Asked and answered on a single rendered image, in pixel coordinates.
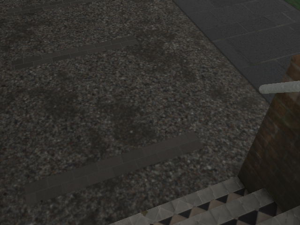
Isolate stairs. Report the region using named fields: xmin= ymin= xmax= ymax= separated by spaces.
xmin=109 ymin=176 xmax=300 ymax=225

